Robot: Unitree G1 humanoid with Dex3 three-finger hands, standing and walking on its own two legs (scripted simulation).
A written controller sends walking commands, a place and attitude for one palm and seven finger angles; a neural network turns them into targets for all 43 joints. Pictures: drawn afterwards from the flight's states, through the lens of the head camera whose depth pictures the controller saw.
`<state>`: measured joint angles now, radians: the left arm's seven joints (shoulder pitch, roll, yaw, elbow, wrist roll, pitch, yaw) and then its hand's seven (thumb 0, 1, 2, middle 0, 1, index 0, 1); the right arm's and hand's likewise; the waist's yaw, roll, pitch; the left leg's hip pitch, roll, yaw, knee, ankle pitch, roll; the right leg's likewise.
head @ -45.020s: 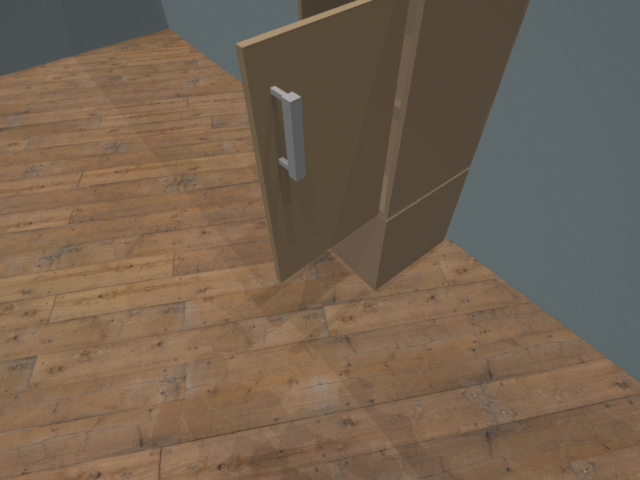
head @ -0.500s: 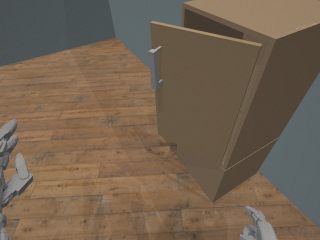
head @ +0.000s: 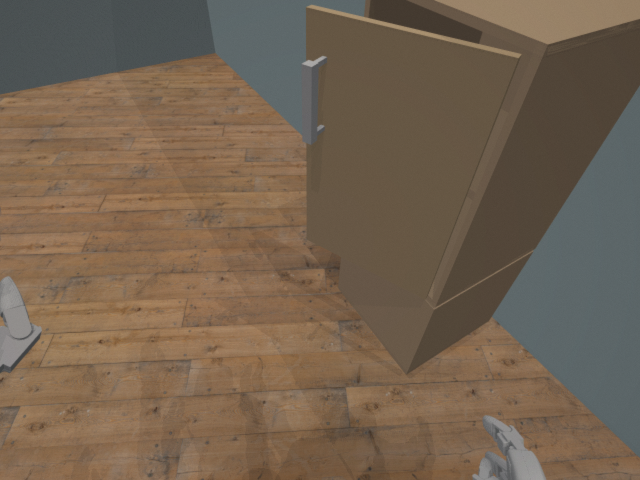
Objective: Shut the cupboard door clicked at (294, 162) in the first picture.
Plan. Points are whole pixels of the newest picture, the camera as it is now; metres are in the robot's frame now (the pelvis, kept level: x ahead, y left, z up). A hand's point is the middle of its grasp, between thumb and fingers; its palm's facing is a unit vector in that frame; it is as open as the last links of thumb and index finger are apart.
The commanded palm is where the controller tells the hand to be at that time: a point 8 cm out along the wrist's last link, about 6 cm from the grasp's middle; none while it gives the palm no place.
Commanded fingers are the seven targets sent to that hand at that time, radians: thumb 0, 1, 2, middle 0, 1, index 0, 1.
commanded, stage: step back with the hand held close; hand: left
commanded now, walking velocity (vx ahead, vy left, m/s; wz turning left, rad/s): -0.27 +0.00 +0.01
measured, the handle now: (315, 101) +0.75 +0.06 +0.12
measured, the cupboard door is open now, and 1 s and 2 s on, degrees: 25 25 25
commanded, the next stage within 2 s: stop stepping back and stand still in 0.72 s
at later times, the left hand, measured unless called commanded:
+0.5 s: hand out of the picture +0.11 +0.27 +0.18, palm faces +0.56 -0.72 -0.41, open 7.4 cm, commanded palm +0.04 +0.30 +0.20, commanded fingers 0.00 0.90 0.90 -0.20 -0.30 -0.20 -0.30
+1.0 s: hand out of the picture +0.03 +0.26 +0.19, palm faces +0.41 -0.82 -0.39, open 7.4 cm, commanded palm -0.03 +0.30 +0.20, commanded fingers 0.00 0.90 0.90 -0.20 -0.30 -0.20 -0.30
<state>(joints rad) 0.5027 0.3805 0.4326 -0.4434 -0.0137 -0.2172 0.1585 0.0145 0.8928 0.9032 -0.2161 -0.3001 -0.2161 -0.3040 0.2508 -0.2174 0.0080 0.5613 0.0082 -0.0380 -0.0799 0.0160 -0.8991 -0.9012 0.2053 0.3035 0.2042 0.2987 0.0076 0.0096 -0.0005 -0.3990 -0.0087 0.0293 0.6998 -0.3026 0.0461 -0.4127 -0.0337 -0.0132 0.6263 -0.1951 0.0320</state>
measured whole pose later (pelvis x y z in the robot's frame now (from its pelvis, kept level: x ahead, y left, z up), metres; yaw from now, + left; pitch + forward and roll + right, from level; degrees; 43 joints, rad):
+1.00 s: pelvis -0.18 +0.00 +0.01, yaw -1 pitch +1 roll -2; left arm 0.51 0.43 0.39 -0.50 -0.04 -0.19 0.17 0.01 0.89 0.90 -0.22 -0.30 -0.22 -0.30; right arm 0.24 -0.20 0.02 0.61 0.00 -0.08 -0.07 0.02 -0.90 -0.90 0.21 0.30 0.21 0.30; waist -0.02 -0.02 -0.08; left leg -0.35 0.02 0.04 0.59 -0.26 -0.01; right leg -0.27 0.00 0.05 0.56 -0.32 0.04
